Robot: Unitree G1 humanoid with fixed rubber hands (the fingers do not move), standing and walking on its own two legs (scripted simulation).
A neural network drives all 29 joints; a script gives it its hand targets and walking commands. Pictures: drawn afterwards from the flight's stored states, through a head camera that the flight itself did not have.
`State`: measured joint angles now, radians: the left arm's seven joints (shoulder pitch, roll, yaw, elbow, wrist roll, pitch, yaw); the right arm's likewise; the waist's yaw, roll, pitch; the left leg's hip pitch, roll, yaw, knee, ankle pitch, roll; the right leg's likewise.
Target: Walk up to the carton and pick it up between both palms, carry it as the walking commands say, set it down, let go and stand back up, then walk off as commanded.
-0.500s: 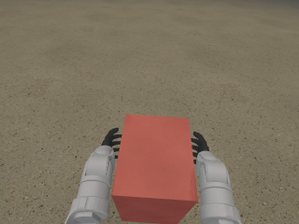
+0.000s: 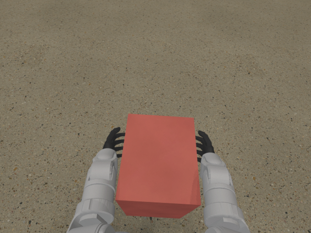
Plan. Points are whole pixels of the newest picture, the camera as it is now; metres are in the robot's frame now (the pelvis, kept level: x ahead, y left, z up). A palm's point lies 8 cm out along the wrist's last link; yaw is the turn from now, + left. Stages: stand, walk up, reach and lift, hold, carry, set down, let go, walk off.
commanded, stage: set down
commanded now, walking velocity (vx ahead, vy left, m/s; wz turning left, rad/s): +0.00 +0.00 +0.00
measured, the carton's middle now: (156, 171) +0.30 +0.00 -0.09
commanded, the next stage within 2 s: none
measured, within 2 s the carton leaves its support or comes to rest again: neither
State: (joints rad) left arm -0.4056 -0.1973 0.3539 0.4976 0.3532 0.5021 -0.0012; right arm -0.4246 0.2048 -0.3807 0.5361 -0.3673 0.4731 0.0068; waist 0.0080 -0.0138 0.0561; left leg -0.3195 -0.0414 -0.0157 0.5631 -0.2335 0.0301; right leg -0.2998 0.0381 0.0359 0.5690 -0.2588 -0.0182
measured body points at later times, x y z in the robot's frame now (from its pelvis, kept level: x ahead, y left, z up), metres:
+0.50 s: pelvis -0.02 -0.01 -0.05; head +0.13 +0.00 +0.38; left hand +0.35 +0.14 -0.10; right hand +0.36 -0.14 -0.10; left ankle +0.04 +0.10 -0.73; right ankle +0.03 -0.11 -0.73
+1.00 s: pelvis -0.02 +0.00 -0.11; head +0.17 +0.00 +0.29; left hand +0.38 +0.14 -0.19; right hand +0.39 -0.13 -0.19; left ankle +0.04 +0.10 -0.73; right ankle +0.03 -0.11 -0.73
